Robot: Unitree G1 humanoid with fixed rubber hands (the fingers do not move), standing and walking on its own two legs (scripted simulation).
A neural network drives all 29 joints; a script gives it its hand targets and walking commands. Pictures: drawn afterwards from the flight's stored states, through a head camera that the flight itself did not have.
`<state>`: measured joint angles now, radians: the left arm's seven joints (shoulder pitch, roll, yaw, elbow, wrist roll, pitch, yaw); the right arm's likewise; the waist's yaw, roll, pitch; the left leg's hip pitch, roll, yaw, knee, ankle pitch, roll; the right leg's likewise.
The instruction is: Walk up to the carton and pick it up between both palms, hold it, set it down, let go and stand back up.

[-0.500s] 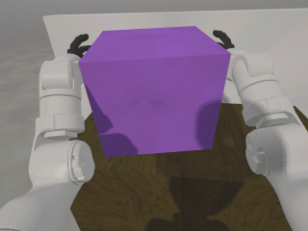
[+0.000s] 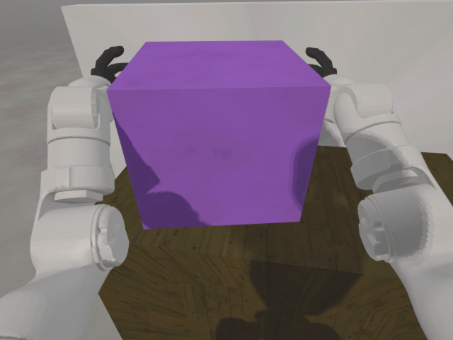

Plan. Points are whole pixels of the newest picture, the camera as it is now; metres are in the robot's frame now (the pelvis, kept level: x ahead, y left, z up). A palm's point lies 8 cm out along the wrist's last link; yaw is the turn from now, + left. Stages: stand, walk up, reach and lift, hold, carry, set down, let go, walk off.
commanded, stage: hold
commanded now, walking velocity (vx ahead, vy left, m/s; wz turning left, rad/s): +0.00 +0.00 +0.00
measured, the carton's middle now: (218, 127) +0.38 +0.00 +0.27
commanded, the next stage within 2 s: none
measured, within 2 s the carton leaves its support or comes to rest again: neither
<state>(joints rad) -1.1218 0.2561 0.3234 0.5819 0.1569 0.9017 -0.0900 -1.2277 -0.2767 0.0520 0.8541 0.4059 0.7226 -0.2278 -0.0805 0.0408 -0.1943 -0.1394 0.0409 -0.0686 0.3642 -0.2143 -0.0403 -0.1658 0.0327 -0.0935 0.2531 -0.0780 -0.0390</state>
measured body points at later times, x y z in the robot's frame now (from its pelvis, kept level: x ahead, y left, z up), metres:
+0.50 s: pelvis -0.01 +0.01 +0.00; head -0.12 +0.02 +0.44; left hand +0.37 +0.16 +0.37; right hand +0.35 -0.18 +0.37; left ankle -0.01 +0.14 -0.75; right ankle +0.04 -0.09 -0.75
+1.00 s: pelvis +0.00 +0.00 +0.00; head -0.08 +0.00 +0.44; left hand +0.40 +0.16 +0.33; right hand +0.38 -0.18 +0.32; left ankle -0.01 +0.14 -0.75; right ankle +0.04 -0.09 -0.75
